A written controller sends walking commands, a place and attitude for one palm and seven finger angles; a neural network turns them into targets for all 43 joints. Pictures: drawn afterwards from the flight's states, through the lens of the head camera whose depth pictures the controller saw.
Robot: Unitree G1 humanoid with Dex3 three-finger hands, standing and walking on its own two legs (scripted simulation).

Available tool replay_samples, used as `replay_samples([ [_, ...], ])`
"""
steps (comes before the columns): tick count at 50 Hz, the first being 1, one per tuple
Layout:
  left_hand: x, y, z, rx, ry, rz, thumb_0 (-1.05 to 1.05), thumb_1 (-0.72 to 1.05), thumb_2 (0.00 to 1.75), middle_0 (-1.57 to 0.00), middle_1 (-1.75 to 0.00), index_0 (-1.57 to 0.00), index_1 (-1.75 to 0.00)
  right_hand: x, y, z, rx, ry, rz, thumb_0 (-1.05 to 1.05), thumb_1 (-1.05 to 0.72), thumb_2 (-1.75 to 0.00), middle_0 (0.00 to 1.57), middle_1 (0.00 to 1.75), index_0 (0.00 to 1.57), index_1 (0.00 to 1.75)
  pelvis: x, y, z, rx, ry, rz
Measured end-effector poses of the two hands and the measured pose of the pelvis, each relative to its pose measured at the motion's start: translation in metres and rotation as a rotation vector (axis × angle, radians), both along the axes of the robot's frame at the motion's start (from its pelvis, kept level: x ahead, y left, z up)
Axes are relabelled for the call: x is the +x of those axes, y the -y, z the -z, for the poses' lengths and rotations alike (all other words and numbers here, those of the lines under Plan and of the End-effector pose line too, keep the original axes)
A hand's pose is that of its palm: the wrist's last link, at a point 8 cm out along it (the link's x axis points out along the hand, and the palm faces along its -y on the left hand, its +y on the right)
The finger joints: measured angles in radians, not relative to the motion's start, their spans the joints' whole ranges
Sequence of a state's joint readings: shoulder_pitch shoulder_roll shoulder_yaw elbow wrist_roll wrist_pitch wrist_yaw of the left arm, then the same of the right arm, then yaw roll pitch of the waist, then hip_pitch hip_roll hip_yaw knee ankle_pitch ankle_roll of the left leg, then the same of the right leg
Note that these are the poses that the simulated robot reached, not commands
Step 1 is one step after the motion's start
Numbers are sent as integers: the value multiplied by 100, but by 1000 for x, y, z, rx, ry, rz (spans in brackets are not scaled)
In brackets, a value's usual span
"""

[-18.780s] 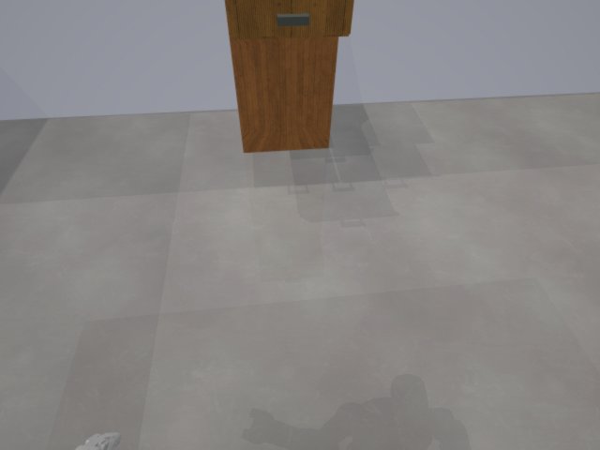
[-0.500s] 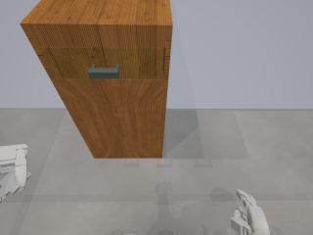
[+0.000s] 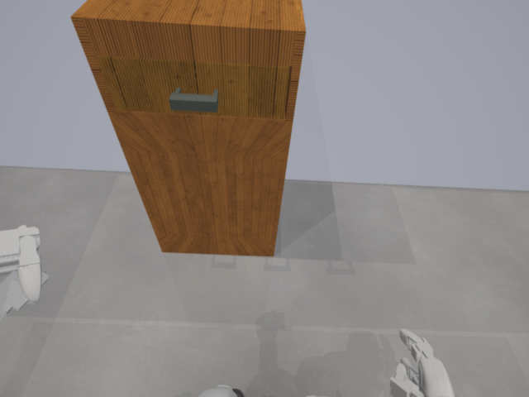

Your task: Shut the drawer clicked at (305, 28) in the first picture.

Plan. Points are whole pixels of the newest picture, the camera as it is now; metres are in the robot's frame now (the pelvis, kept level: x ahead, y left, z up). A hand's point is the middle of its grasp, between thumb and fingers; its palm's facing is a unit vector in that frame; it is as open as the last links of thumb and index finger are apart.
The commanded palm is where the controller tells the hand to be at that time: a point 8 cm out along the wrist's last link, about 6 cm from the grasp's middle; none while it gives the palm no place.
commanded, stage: step back with the hand held close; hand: left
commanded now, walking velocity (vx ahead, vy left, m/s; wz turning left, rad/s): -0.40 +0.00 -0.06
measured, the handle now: (195, 97) +0.73 +0.19 +0.03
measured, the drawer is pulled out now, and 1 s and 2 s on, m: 0.00 0.00 0.00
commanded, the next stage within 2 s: stop stepping back and stand still in 0.14 s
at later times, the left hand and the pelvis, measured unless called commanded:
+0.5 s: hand (18, 350) +0.14 +0.23 +0.18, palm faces +0.30 -0.85 -0.44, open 3.2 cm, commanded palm +0.10 +0.27 +0.19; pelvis -0.05 +0.00 -0.01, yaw -5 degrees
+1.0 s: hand (3, 336) +0.15 +0.25 +0.17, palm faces +0.33 -0.84 -0.44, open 3.3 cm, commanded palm +0.09 +0.29 +0.19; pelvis -0.06 +0.02 +0.01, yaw -5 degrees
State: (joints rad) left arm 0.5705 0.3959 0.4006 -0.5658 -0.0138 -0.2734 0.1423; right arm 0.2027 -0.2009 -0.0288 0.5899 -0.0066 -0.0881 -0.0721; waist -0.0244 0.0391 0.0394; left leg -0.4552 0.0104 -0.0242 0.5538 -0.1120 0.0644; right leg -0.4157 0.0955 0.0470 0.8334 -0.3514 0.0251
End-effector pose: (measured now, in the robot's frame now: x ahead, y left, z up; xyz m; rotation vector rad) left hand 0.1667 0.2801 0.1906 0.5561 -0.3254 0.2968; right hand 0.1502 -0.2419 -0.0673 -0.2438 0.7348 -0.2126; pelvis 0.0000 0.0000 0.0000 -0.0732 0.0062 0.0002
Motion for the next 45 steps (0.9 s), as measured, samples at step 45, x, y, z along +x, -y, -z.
replay_samples([
  [45, -61, -10, 5, -68, -66, -23, 1, 89, 89, -141, -160, -141, -160, -80, -15, 11, 45, -35, 34, 1, -90, -90, 21, 30, 20, 30, -54, -16, -5, 60, 3, 67],
])
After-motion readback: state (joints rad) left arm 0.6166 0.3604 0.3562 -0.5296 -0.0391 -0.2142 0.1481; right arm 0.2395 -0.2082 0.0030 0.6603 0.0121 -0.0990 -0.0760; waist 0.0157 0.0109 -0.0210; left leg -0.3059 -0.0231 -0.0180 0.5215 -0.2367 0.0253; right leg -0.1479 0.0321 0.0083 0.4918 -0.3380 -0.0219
